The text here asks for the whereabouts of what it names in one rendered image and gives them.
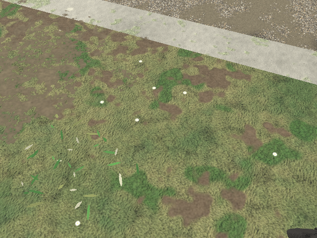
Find robot right hand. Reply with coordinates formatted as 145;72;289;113
286;227;317;238

